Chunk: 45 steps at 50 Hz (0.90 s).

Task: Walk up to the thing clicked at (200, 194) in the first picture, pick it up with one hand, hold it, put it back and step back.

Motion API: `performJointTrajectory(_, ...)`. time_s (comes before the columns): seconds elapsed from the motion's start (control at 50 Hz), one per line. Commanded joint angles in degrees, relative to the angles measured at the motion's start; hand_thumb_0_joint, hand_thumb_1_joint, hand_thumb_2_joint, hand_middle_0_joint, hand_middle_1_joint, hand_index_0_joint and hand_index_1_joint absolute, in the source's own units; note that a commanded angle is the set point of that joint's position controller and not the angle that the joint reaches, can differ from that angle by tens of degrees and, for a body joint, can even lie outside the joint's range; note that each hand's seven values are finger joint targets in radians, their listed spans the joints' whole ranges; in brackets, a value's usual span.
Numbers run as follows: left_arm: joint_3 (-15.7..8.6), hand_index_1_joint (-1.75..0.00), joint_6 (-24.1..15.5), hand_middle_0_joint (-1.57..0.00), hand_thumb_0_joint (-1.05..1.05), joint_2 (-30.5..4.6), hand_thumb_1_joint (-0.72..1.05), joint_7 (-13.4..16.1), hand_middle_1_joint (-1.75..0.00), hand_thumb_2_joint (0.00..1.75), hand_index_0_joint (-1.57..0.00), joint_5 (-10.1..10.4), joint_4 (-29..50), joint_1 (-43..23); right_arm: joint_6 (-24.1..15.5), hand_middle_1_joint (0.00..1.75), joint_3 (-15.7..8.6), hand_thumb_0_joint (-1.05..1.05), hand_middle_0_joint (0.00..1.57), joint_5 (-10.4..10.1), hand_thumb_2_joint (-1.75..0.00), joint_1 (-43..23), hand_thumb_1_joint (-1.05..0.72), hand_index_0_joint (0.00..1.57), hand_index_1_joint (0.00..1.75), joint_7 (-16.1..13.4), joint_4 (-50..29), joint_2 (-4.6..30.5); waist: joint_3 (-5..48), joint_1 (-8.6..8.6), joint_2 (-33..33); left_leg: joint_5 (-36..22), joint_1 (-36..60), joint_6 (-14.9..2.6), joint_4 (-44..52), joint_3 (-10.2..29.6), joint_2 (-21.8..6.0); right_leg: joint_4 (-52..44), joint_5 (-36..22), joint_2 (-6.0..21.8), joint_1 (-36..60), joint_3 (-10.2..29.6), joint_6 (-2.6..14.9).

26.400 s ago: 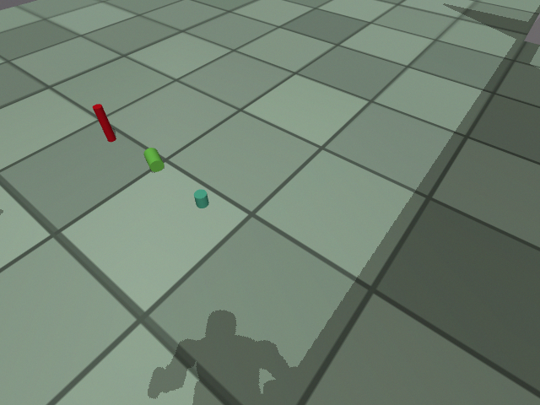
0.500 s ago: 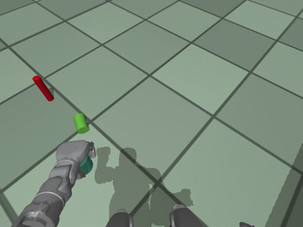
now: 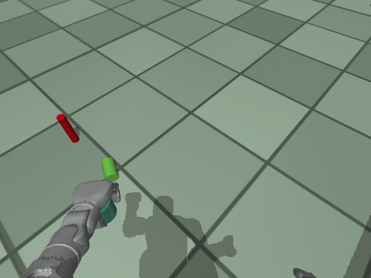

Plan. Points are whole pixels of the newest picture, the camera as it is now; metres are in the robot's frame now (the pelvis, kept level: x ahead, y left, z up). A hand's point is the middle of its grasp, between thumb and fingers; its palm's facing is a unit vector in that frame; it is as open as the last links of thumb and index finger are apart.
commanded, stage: hold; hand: left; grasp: from above
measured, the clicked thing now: (101, 207) +0.32 +0.22 -0.10
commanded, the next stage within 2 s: crouch in 1.76 s
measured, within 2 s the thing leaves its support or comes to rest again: neither
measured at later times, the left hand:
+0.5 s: hand (94, 208) +0.30 +0.22 -0.05, palm faces -0.47 -0.05 -0.88, open 8.3 cm
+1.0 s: hand (92, 216) +0.27 +0.21 -0.03, palm faces -0.45 -0.05 -0.89, open 8.3 cm
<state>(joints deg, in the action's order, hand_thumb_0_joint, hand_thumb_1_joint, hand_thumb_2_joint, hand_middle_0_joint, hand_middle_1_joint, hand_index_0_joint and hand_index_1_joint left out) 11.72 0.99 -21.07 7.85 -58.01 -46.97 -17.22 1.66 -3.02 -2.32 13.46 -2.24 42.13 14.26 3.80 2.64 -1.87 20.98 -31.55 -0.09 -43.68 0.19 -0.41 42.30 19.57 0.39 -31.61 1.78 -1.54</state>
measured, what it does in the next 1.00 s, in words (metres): stands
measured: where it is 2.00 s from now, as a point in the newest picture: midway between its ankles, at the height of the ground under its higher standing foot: outside the picture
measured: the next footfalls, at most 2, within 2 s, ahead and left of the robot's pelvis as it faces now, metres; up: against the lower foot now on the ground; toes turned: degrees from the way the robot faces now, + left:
none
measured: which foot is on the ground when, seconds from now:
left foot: down 0.00-1.00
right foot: down 0.00-1.00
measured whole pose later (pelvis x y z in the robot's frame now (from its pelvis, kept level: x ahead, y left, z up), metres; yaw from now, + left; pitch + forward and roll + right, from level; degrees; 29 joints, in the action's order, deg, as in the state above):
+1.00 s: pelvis -0.02 -0.01 +0.02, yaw +0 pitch +1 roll +0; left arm 12.8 -0.2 -22.1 1.2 -57.1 -39.3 -13.7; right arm 2.7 -2.2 -3.0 10.5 -2.6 40.4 15.0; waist 0.6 0.5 -2.8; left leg 14.5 -18.6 0.3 -31.7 -0.4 -0.4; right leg 31.9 13.8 0.5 -19.6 2.3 -1.1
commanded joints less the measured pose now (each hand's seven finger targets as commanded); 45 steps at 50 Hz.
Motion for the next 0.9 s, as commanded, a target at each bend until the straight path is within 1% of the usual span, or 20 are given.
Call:
performJointTrajectory(0.0,-5.3,-0.74,-0.2,-0.92,0.0,-13.4,0.57,2.1,-0.77,0.77,-0.95,0.0,12.0,-20.8,-1.6,0.3,-2.9,0.0,0.2,-0.2,-0.9,0.6,-0.9,0.2,0.3,-0.8,-5.5,8.6,18.0,0.27,-0.2,-18.4,13.8,0.21,6.6,-0.1,1.2,-6.6,-15.7,-2.3,8.6,-1.8,1.88)
performJointTrajectory(0.08,-4.5,-0.78,0.0,-0.9,0.0,-12.1,0.58,1.0,-0.81,0.79,-0.94,0.1,11.1,-18.1,-1.4,0.3,-3.0,0.0,0.2,-0.2,-0.9,0.1,-0.9,0.2,0.3,-0.5,-5.9,8.5,17.5,-0.58,-1.2,-21.2,15.5,0.39,7.7,-0.3,1.2,-7.3,-17.5,-2.4,9.8,-1.9,2.08)
performJointTrajectory(0.12,-4.3,-0.77,0.0,-0.89,0.0,-12.0,0.57,0.3,-0.81,0.77,-0.93,0.4,12.0,-19.0,-1.3,0.3,-3.0,0.0,0.2,-0.3,-0.9,0.2,-0.9,0.2,0.3,-0.4,-5.9,8.7,16.7,-0.14,-0.7,-21.6,15.3,0.45,8.1,-0.2,1.1,-7.7,-17.8,-2.5,10.3,-1.9,2.02)
performJointTrajectory(0.22,-4.6,-0.78,0.0,-0.88,0.0,-12.6,0.56,-1.2,-0.82,0.77,-0.92,0.6,12.6,-17.3,-1.0,0.3,-3.0,0.0,0.2,-0.4,-0.9,-0.8,-0.9,0.2,0.3,-0.3,-7.1,8.8,15.7,-0.81,-0.6,-21.9,16.4,0.46,9.6,-0.3,1.0,-9.0,-17.8,-2.6,11.5,-2.1,2.12)
performJointTrajectory(0.24,-3.8,-0.75,0.0,-0.89,0.0,-11.8,0.55,-1.5,-0.78,0.77,-0.93,0.8,12.9,-17.1,-0.9,0.3,-2.8,0.0,0.2,-0.5,-0.9,-1.1,-0.9,0.2,0.3,-0.3,-7.4,8.8,14.9,-0.64,0.2,-21.2,16.3,0.3,9.9,-0.4,1.0,-9.5,-17.4,-2.6,12.1,-2.0,2.05)
performJointTrajectory(0.3,-4.9,-0.76,-0.2,-0.89,0.0,-13.4,0.55,-1.8,-0.79,0.78,-0.92,0.8,14.8,-18.4,-0.8,0.3,-2.9,0.0,0.2,-0.5,-0.9,-1.4,-0.9,0.2,0.3,-0.3,-7.5,8.9,15.9,-0.72,-0.9,-21.7,17.0,0.25,10.3,-0.9,1.2,-9.8,-18.3,-2.4,13.3,-1.7,2.01)
performJointTrajectory(0.38,-5.5,-0.75,-0.4,-0.89,0.0,-13.8,0.54,-2.0,-0.78,0.76,-0.92,0.5,15.2,-17.9,-0.8,0.3,-2.6,0.0,0.2,-0.6,-0.9,-1.9,-0.9,0.2,0.3,-0.4,-8.1,8.9,15.3,-1.46,-0.6,-20.6,17.5,0.19,11.5,-0.7,1.2,-10.6,-17.3,-2.4,14.1,-1.5,2.08)
performJointTrajectory(0.4,-5.2,-0.75,-0.4,-0.88,0.0,-13.4,0.53,-2.0,-0.78,0.76,-0.91,0.5,14.9,-17.8,-0.8,0.3,-2.5,0.0,0.2,-0.5,-0.9,-1.9,-0.9,0.2,0.3,-0.4,-7.9,8.8,14.8,-0.86,-0.5,-20.8,17.3,0.12,11.5,-0.7,1.2,-10.7,-17.6,-2.4,13.7,-1.5,2.03)
performJointTrajectory(0.42,-5.4,-0.76,-0.5,-0.89,0.0,-13.9,0.55,-2.1,-0.8,0.77,-0.93,0.5,16.6,-19.0,-0.7,0.3,-2.6,0.0,0.2,-0.5,-0.9,-2.3,-0.9,0.2,0.3,-0.4,-8.3,8.8,15.2,-1.44,-0.7,-20.5,17.8,0.1,11.9,-0.7,1.2,-11.0,-17.3,-2.4,14.2,-1.5,2.06)
performJointTrajectory(0.48,-5.3,-0.75,-0.4,-0.9,0.0,-13.5,0.54,-2.2,-0.78,0.78,-0.92,0.4,15.4,-17.3,-0.8,0.3,-2.4,0.0,0.2,-0.4,-0.9,-2.6,-0.9,0.2,0.3,-0.3,-8.1,8.7,14.2,-1.19,-0.1,-19.6,17.6,0.05,12.4,-0.7,1.1,-11.6,-16.4,-2.3,14.5,-1.4,2.01)
performJointTrajectory(0.5,-5.6,-0.75,-0.5,-0.9,0.0,-13.8,0.54,-2.3,-0.78,0.77,-0.92,0.7,16.4,-17.7,-0.8,0.3,-2.6,0.0,0.2,-0.5,-0.9,-2.9,-0.91,0.2,0.3,-0.3,-8.4,8.8,15.1,-1.88,-0.9,-20.0,18.4,0.21,12.8,-0.6,1.0,-11.6,-16.4,-2.4,15.0,-1.6,2.11)
performJointTrajectory(0.54,-5.3,-0.76,-0.6,-0.88,0.0,-13.6,0.52,-2.7,-0.79,0.78,-0.91,0.8,15.9,-17.8,-0.7,0.3,-2.6,0.0,0.2,-0.5,-0.9,-3.0,-0.91,0.2,0.3,-0.4,-8.4,8.9,14.3,-1.31,-0.9,-19.3,19.0,0.25,13.1,-0.5,0.8,-12.0,-15.7,-2.4,14.1,-1.7,2.03)
performJointTrajectory(0.56,-4.8,-0.76,-0.6,-0.89,0.0,-13.0,0.53,-2.9,-0.79,0.78,-0.92,0.7,15.8,-17.3,-0.7,0.3,-2.4,0.0,0.2,-0.5,-0.9,-3.1,-0.91,0.2,0.3,-0.4,-8.4,8.6,13.2,-1.35,0.2,-19.0,18.2,-0.03,13.3,-0.5,0.9,-12.4,-15.7,-2.4,14.6,-1.5,1.96)
performJointTrajectory(0.62,-5.2,-0.76,-0.9,-0.88,0.0,-13.5,0.53,-3.2,-0.79,0.75,-0.91,1.1,16.1,-17.1,-0.9,0.3,-2.1,0.0,0.2,-0.5,-0.9,-4.1,-0.91,0.2,0.3,-0.6,-8.9,8.4,12.1,-1.51,0.6,-15.4,17.5,-0.39,14.2,-0.9,1.4,-13.9,-12.9,-2.1,15.0,-1.2,1.76)
performJointTrajectory(0.74,-5.3,-0.77,-1.4,-0.86,0.0,-13.7,0.53,-3.9,-0.81,0.71,-0.91,1.3,18.4,-16.6,-1.1,0.3,-1.7,0.0,0.2,-0.6,-0.9,-5.7,-0.91,0.2,0.3,-0.9,-9.5,8.2,11.4,-1.89,1.0,-13.1,18.2,-0.55,15.2,-1.2,1.7,-15.2,-10.6,-1.8,15.0,-0.9,1.67)
performJointTrajectory(0.78,-5.5,-0.76,-1.5,-0.87,0.0,-14.2,0.55,-3.7,-0.81,0.71,-0.92,1.2,20.1,-17.9,-1.2,0.3,-1.8,0.0,0.2,-0.7,-0.9,-6.0,-0.91,0.2,0.3,-1.0,-9.6,8.2,12.5,-2.19,0.4,-13.2,19.0,-0.43,15.5,-1.1,1.5,-15.2,-10.6,-1.9,15.5,-0.9,1.81)
performJointTrajectory(0.8,-5.7,-0.76,-1.3,-0.87,0.0,-14.1,0.54,-3.6,-0.8,0.72,-0.91,1.1,18.6,-17.0,-1.2,0.3,-1.8,0.0,0.2,-0.7,-0.9,-5.9,-0.91,0.2,0.3,-1.0,-9.3,8.4,12.4,-1.68,0.7,-13.4,19.2,-0.47,15.6,-1.1,1.5,-15.1,-10.9,-1.9,15.6,-1.0,1.74)
performJointTrajectory(0.82,-5.5,-0.77,-1.5,-0.86,0.0,-14.4,0.54,-3.7,-0.82,0.71,-0.91,1.2,20.3,-18.4,-1.2,0.3,-1.6,0.0,0.2,-0.7,-0.9,-6.3,-0.91,0.2,0.3,-1.0,-9.3,8.2,12.5,-2.13,0.1,-13.5,19.2,-0.35,15.7,-1.0,1.4,-15.1,-10.8,-2.0,15.6,-1.1,1.78)
performJointTrajectory(0.84,-6.6,-0.76,-1.5,-0.89,0.0,-15.4,0.56,-3.5,-0.8,0.72,-0.93,1.0,19.6,-17.5,-1.2,0.3,-1.7,0.0,0.2,-0.7,-0.9,-6.4,-0.91,0.2,0.3,-1.1,-9.3,8.3,12.2,-2.25,-0.4,-13.3,19.4,-0.43,15.7,-1.2,1.6,-15.5,-10.7,-1.9,15.8,-0.9,1.74)
performJointTrajectory(0.88,-6.1,-0.76,-1.5,-0.88,0.0,-14.6,0.53,-3.5,-0.8,0.74,-0.91,1.1,19.8,-17.4,-1.3,0.3,-1.5,0.0,0.2,-0.8,-0.9,-6.8,-0.91,0.2,0.3,-1.1,-9.5,8.0,12.2,-2.29,0.8,-12.7,19.3,-0.6,15.9,-1.5,1.7,-16.0,-10.1,-1.7,16.3,-0.8,1.61)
